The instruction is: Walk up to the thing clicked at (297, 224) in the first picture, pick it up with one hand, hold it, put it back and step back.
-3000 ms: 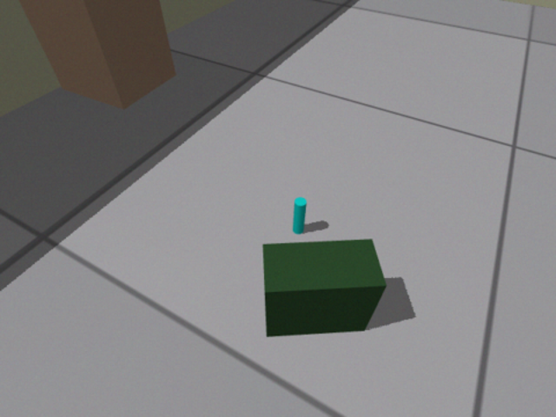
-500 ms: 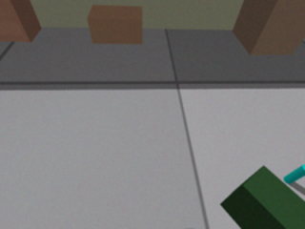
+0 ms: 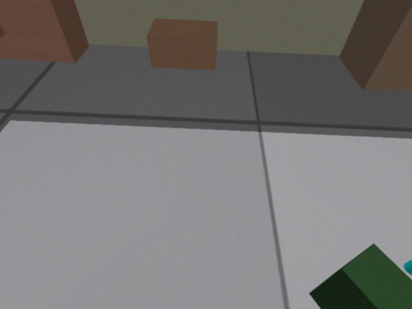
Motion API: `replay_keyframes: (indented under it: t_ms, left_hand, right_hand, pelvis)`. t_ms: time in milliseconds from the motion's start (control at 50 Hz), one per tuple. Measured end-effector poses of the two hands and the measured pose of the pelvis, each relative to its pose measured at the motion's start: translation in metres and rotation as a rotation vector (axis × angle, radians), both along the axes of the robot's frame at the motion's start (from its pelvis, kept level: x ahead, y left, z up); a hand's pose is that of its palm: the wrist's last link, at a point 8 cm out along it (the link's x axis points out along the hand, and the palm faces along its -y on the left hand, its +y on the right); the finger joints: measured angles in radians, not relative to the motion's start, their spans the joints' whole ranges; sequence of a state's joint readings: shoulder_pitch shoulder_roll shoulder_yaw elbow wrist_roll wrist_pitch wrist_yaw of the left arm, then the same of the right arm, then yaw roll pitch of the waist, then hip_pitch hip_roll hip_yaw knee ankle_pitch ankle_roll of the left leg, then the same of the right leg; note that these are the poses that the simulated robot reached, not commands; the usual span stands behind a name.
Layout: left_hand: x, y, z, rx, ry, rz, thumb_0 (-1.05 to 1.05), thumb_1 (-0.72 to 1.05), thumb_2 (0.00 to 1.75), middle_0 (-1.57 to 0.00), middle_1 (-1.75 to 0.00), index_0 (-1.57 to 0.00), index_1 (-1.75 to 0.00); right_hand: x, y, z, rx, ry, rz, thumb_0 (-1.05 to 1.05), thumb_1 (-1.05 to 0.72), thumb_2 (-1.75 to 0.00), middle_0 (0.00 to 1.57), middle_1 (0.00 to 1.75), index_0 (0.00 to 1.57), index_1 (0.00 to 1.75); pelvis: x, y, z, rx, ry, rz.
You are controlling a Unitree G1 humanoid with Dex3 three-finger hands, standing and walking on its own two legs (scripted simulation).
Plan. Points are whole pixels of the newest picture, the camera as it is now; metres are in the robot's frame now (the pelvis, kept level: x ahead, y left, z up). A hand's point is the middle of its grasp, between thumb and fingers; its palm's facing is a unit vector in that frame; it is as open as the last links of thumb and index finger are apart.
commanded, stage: walk up
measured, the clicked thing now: out of the picture +0.49 -0.96 -0.66
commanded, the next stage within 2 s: stand in 0.36 s
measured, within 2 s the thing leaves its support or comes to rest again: neither
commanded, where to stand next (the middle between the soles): +0.08 -0.02 m, yaw -2 degrees
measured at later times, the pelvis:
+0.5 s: pelvis +0.00 -0.01 +0.02, yaw +0 degrees
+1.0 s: pelvis +0.00 -0.02 +0.02, yaw -1 degrees
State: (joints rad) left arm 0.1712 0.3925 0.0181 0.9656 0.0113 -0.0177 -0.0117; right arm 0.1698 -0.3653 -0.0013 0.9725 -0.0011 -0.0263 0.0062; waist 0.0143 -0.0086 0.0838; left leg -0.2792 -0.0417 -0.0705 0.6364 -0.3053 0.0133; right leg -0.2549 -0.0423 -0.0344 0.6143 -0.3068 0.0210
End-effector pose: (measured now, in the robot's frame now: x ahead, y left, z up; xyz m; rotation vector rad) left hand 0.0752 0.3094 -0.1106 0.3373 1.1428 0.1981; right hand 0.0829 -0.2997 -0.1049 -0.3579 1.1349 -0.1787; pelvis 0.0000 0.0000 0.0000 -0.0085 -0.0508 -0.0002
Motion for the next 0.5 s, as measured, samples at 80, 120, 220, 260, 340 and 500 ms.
replay_keyframes:
  t_ms: [80, 120, 220, 260, 340, 500]
  left_hand:
    - [0.002, -0.003, 0.006, -0.003, 0.005, 0.006, 0.01, 0.91, 0.9, -0.2, -0.3, -0.2, -0.3]
    - [0.003, -0.005, 0.008, -0.006, 0.005, 0.011, 0.01, 0.91, 0.9, -0.2, -0.3, -0.2, -0.3]
    - [0.004, -0.01, 0.011, -0.017, 0.004, 0.025, 0.01, 0.91, 0.9, -0.2, -0.3, -0.2, -0.3]
    - [0.004, -0.012, 0.011, -0.021, 0.006, 0.031, 0.01, 0.91, 0.9, -0.2, -0.3, -0.2, -0.3]
    - [0.003, -0.016, 0.012, -0.028, 0.014, 0.041, 0.01, 0.91, 0.9, -0.2, -0.3, -0.2, -0.3]
    - [-0.003, -0.023, 0.011, -0.027, 0.064, 0.034, 0.01, 0.91, 0.9, -0.2, -0.3, -0.2, -0.3]
  right_hand:
    - [0.005, 0.0, 0.003, 0.011, 0.001, 0.007, 0.01, -0.9, -0.9, 0.21, 0.3, 0.21, 0.3]
    - [0.008, 0.0, 0.004, 0.015, 0.002, 0.009, 0.01, -0.9, -0.9, 0.21, 0.3, 0.21, 0.3]
    - [0.013, -0.001, 0.008, 0.02, 0.004, 0.012, 0.01, -0.9, -0.9, 0.21, 0.3, 0.21, 0.3]
    - [0.014, -0.002, 0.009, 0.02, 0.006, 0.011, 0.01, -0.9, -0.9, 0.21, 0.3, 0.21, 0.3]
    - [0.015, -0.005, 0.011, 0.017, 0.014, 0.009, 0.01, -0.9, -0.9, 0.21, 0.3, 0.21, 0.3]
    - [0.01, -0.01, 0.012, 0.022, 0.033, -0.025, 0.01, -0.9, -0.9, 0.21, 0.3, 0.21, 0.3]
  pelvis:
    - [0.001, -0.002, 0.006, -0.001, 0.0, 0.004]
    - [0.001, -0.003, 0.008, -0.001, -0.001, 0.007]
    - [0.003, -0.006, 0.013, 0.001, -0.005, 0.013]
    - [0.003, -0.007, 0.014, 0.001, -0.006, 0.014]
    - [0.004, -0.009, 0.017, 0.002, -0.007, 0.016]
    - [0.003, -0.013, 0.02, 0.006, -0.008, -0.001]
